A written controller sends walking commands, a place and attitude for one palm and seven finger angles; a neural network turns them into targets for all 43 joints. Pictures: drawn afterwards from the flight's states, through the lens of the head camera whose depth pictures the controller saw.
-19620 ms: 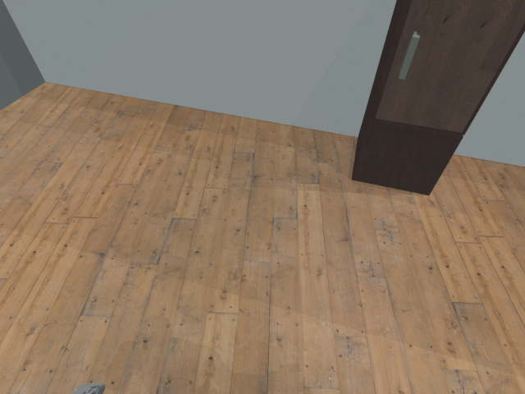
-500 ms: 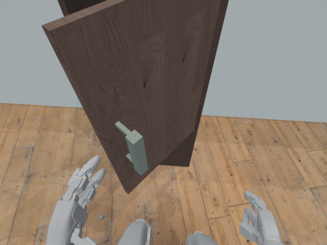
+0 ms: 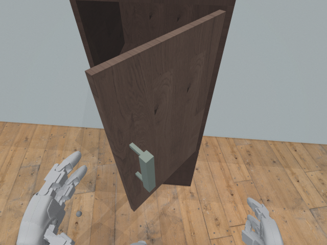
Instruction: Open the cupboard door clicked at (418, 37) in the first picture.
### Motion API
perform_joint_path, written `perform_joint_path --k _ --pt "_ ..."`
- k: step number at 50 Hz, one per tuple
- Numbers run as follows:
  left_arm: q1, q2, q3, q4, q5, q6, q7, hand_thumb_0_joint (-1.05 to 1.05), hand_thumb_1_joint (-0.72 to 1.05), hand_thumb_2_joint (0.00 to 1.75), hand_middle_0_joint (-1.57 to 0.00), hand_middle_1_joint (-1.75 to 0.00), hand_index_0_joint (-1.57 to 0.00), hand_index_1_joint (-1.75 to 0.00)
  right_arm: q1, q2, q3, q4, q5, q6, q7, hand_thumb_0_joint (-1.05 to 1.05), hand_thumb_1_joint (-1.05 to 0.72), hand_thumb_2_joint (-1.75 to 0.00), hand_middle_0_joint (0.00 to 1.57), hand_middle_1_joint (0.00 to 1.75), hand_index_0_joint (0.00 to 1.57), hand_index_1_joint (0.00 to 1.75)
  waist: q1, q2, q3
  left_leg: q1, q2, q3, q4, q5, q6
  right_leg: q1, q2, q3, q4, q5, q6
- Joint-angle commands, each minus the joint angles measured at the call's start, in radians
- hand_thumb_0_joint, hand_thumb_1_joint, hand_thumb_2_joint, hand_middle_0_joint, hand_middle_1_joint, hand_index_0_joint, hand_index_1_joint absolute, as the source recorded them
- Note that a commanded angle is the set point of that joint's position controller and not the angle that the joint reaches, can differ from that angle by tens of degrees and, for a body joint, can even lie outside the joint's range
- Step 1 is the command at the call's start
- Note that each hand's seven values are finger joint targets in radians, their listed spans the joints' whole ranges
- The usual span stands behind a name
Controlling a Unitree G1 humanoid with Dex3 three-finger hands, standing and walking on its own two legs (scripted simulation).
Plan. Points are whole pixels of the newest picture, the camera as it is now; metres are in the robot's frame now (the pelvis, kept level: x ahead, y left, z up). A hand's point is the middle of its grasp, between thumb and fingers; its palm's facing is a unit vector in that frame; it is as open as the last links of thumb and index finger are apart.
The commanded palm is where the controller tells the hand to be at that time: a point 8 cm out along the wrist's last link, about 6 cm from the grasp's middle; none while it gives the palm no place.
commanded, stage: draw the hand back to the body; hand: left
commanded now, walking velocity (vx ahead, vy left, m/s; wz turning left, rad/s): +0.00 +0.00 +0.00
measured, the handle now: (142, 167) +0.31 +0.08 +0.02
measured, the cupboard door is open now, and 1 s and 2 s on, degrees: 51 51 51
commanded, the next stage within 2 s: step back with the hand held close in 1.06 s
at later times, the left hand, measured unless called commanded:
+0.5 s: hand (25, 169) +0.21 +0.25 +0.18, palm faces +0.34 -0.86 -0.39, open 11.2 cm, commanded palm +0.16 +0.30 +0.20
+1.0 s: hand (12, 153) +0.21 +0.26 +0.22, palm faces +0.41 -0.82 -0.39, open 7.5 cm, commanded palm +0.17 +0.30 +0.23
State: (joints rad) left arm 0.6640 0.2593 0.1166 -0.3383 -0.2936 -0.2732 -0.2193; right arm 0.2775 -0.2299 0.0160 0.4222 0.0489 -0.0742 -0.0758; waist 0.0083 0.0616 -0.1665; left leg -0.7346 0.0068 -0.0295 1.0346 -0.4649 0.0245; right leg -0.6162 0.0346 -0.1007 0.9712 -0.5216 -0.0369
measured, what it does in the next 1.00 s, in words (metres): rises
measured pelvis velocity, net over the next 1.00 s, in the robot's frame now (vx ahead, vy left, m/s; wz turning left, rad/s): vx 0.02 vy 0.00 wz -0.03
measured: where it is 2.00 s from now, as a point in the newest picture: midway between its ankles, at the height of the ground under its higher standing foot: outside the picture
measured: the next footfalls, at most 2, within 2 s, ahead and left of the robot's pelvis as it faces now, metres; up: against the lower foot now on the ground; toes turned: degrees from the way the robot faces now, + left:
none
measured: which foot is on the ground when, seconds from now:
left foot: down 0.00-1.00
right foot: down 0.00-1.00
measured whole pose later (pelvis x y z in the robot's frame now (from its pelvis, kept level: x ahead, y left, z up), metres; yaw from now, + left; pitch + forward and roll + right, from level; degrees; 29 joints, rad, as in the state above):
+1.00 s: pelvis +0.02 +0.00 +0.07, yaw -2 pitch -4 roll +0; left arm 0.48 0.35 0.32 -0.39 -0.07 -0.06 0.11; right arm 0.20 -0.23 0.02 0.64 0.00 -0.08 -0.08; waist 0.06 0.06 0.01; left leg -0.11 -0.01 0.03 0.41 -0.22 0.03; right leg -0.02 0.03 -0.03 0.35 -0.26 -0.02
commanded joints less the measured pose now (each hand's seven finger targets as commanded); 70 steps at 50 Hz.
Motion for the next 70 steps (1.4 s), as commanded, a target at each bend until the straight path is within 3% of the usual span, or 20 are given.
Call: perform_joint_path --k 1,2,4,9,12,16,22,27,34,36,42,45,50,58,59,60,61,63,67,70 --pt "0.051 0.163 0.079 -0.318 0.153 0.077 0.199 0.00 -0.26 0.40 -0.16 -0.30 -0.16 -0.30 -0.096 -0.077 -0.025 -0.186 -0.011 -0.035 -0.049 0.00 -0.90 -0.90 0.20 0.30 0.20 0.30 0.037 0.041 -0.054 0.236 0.002 -0.007 -0.272 0.190 0.004 0.070 -0.035 0.100 -0.283 0.213 0.002" --pt "0.068 0.128 0.045 -0.300 0.180 0.122 0.242 0.00 -0.22 0.42 -0.16 -0.30 -0.16 -0.30 -0.088 -0.074 -0.020 -0.170 -0.012 -0.022 -0.050 0.00 -0.90 -0.90 0.20 0.30 0.20 0.30 0.031 0.060 -0.013 0.248 0.005 -0.008 -0.285 0.193 0.004 0.079 -0.034 0.084 -0.292 0.218 0.005" --pt "0.045 0.155 0.066 -0.311 0.211 0.168 0.296 0.00 -0.15 0.45 -0.16 -0.30 -0.16 -0.30 -0.104 -0.081 -0.016 -0.160 -0.016 -0.010 -0.055 0.00 -0.90 -0.90 0.20 0.30 0.20 0.30 0.030 -0.017 0.002 0.281 0.011 -0.018 -0.314 0.218 0.010 0.110 -0.029 0.070 -0.328 0.234 0.009" --pt "-0.046 0.191 0.095 -0.318 0.239 0.198 0.356 0.00 0.02 0.52 -0.17 -0.30 -0.17 -0.30 -0.127 -0.094 0.002 -0.125 -0.024 -0.024 -0.060 0.00 -0.90 -0.90 0.20 0.30 0.20 0.30 0.024 -0.020 0.035 0.390 0.013 -0.026 -0.407 0.223 0.011 0.194 -0.033 0.061 -0.408 0.241 0.011" --pt "-0.087 0.190 0.107 -0.316 0.246 0.200 0.364 0.00 0.13 0.57 -0.17 -0.30 -0.17 -0.30 -0.138 -0.096 0.008 -0.102 -0.027 -0.040 -0.056 0.00 -0.90 -0.90 0.20 0.30 0.20 0.30 0.026 0.006 0.054 0.453 0.014 -0.023 -0.458 0.254 0.009 0.240 -0.035 0.062 -0.447 0.271 0.012" --pt "-0.108 0.197 0.141 -0.291 0.244 0.202 0.365 0.00 0.27 0.63 -0.18 -0.30 -0.18 -0.30 -0.159 -0.099 0.010 -0.066 -0.032 -0.057 -0.046 0.00 -0.90 -0.90 0.20 0.30 0.20 0.30 0.035 -0.017 0.085 0.508 0.018 -0.024 -0.522 0.317 0.004 0.316 -0.033 0.057 -0.496 0.324 0.012" --pt "-0.158 0.233 0.211 -0.330 0.242 0.187 0.361 0.00 0.48 0.72 -0.19 -0.30 -0.19 -0.30 -0.174 -0.104 0.005 -0.026 -0.039 -0.077 -0.023 0.00 -0.90 -0.90 0.20 0.30 0.20 0.30 0.049 0.036 0.066 0.602 0.028 -0.025 -0.588 0.487 -0.014 0.422 -0.033 0.058 -0.543 0.422 0.009" --pt "-0.188 0.251 0.275 -0.291 0.230 0.182 0.356 0.00 0.65 0.80 -0.19 -0.30 -0.19 -0.30 -0.193 -0.105 -0.004 -0.001 -0.043 -0.068 -0.014 0.00 -0.90 -0.90 0.20 0.30 0.20 0.30 0.054 -0.008 0.101 0.629 0.028 -0.004 -0.628 0.496 -0.012 0.465 -0.028 0.061 -0.591 0.458 0.010" --pt "-0.296 0.303 0.360 -0.278 0.221 0.163 0.356 0.00 0.90 0.90 -0.20 -0.30 -0.20 -0.30 -0.217 -0.111 -0.015 0.030 -0.045 -0.061 -0.012 0.00 -0.90 -0.90 0.20 0.30 0.20 0.30 0.061 0.037 0.101 0.662 0.022 0.010 -0.659 0.469 -0.007 0.510 -0.030 0.074 -0.636 0.466 0.007" --pt "-0.251 0.237 0.308 -0.222 0.216 0.167 0.345 0.00 0.90 0.90 -0.20 -0.30 -0.20 -0.30 -0.216 -0.109 -0.018 0.034 -0.045 -0.057 -0.007 0.00 -0.90 -0.90 0.20 0.30 0.20 0.30 0.054 -0.008 0.136 0.663 0.022 0.015 -0.664 0.463 -0.004 0.494 -0.029 0.069 -0.643 0.466 0.013" --pt "-0.275 0.277 0.331 -0.263 0.220 0.155 0.343 0.00 0.90 0.90 -0.20 -0.30 -0.20 -0.30 -0.225 -0.114 -0.028 0.035 -0.048 -0.057 -0.004 0.00 -0.90 -0.90 0.20 0.30 0.20 0.30 0.061 -0.012 0.105 0.678 0.017 0.022 -0.670 0.458 0.001 0.515 -0.029 0.078 -0.658 0.476 0.016" --pt "-0.294 0.298 0.347 -0.292 0.221 0.145 0.347 0.00 0.90 0.90 -0.20 -0.30 -0.20 -0.30 -0.232 -0.109 -0.026 0.038 -0.049 -0.064 -0.008 0.00 -0.90 -0.90 0.20 0.30 0.20 0.30 0.063 0.023 0.103 0.682 0.012 0.021 -0.672 0.442 0.000 0.520 -0.032 0.084 -0.667 0.466 0.012" --pt "-0.287 0.276 0.331 -0.260 0.217 0.142 0.344 0.00 0.90 0.90 -0.20 -0.30 -0.20 -0.30 -0.237 -0.106 -0.028 0.048 -0.047 -0.072 -0.013 0.00 -0.90 -0.90 0.20 0.30 0.20 0.30 0.057 0.002 0.147 0.686 0.013 0.030 -0.676 0.405 0.002 0.490 -0.030 0.088 -0.692 0.432 0.017" --pt "-0.276 0.271 0.329 -0.250 0.218 0.129 0.341 0.00 0.90 0.90 -0.20 -0.30 -0.20 -0.30 -0.234 -0.106 -0.035 0.058 -0.049 -0.082 -0.011 0.00 -0.90 -0.90 0.20 0.30 0.20 0.30 0.059 -0.027 0.123 0.706 0.010 0.040 -0.671 0.422 0.009 0.498 -0.031 0.095 -0.698 0.458 0.023" --pt "-0.356 0.296 0.332 -0.302 0.221 0.125 0.344 0.00 0.90 0.90 -0.20 -0.30 -0.20 -0.30 -0.244 -0.107 -0.032 0.059 -0.048 -0.085 -0.012 0.00 -0.90 -0.90 0.20 0.30 0.20 0.30 0.057 0.005 0.113 0.714 0.006 0.040 -0.669 0.422 0.009 0.501 -0.033 0.100 -0.703 0.460 0.021" --pt "-0.411 0.406 0.449 -0.332 0.233 0.091 0.354 0.00 0.90 0.90 -0.20 -0.30 -0.20 -0.30 -0.229 -0.129 -0.035 0.027 -0.039 -0.064 -0.015 0.00 -0.90 -0.90 0.20 0.30 0.20 0.30 0.012 -0.026 0.197 0.647 0.022 0.012 -0.628 0.365 0.024 0.380 -0.077 0.186 -0.750 0.489 0.031" --pt "-0.300 0.335 0.404 -0.236 0.235 0.090 0.345 0.00 0.90 0.90 -0.20 -0.30 -0.20 -0.30 -0.224 -0.117 -0.037 0.048 -0.048 -0.046 -0.017 0.00 -0.90 -0.90 0.20 0.30 0.20 0.30 0.010 -0.066 0.176 0.651 0.020 0.007 -0.605 0.371 0.026 0.381 -0.095 0.184 -0.746 0.517 0.031" --pt "-0.236 0.289 0.356 -0.231 0.240 0.087 0.339 0.00 0.90 0.90 -0.20 -0.30 -0.20 -0.30 -0.220 -0.120 -0.044 0.036 -0.050 -0.022 -0.012 0.00 -0.90 -0.90 0.20 0.30 0.20 0.30 0.005 -0.046 0.147 0.649 0.024 0.019 -0.600 0.397 0.021 0.377 -0.103 0.175 -0.731 0.542 0.037" --pt "-0.173 0.306 0.375 -0.266 0.239 0.077 0.346 0.00 0.90 0.90 -0.20 -0.30 -0.20 -0.30 -0.212 -0.122 -0.056 0.012 -0.045 0.008 -0.015 0.00 -0.90 -0.90 0.20 0.30 0.20 0.30 0.005 -0.035 0.041 0.666 0.041 0.026 -0.606 0.545 0.017 0.435 -0.096 0.143 -0.661 0.670 0.047" --pt "-0.143 0.333 0.403 -0.287 0.235 0.077 0.353 0.00 0.90 0.90 -0.20 -0.30 -0.20 -0.30 -0.216 -0.117 -0.061 -0.003 -0.041 0.030 -0.019 0.00 -0.90 -0.90 0.20 0.30 0.20 0.30 0.005 -0.049 0.013 0.652 0.050 0.026 -0.600 0.610 0.015 0.454 -0.093 0.137 -0.630 0.725 0.049"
